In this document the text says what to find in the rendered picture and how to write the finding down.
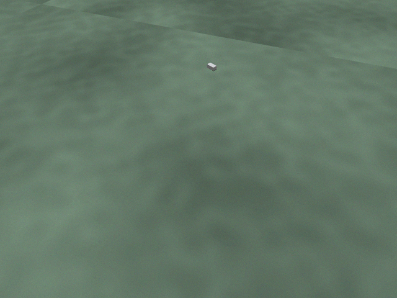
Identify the small box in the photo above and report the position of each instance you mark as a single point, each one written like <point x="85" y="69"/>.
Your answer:
<point x="211" y="66"/>

